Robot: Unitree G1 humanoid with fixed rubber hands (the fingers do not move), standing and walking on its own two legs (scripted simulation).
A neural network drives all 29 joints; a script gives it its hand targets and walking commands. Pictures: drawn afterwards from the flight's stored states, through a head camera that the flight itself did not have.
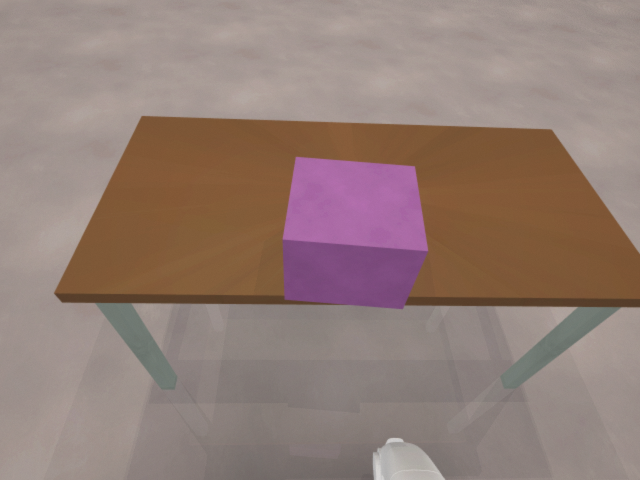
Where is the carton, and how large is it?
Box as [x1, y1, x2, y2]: [283, 157, 427, 308]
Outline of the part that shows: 296,157 283,234 284,298 294,300 402,308 427,252 414,166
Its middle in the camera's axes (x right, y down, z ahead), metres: +0.06 -0.01 +0.72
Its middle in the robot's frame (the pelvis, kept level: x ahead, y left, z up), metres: +0.53 -0.05 -0.07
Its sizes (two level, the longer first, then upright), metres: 0.223 0.202 0.177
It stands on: a table, 0.61 m high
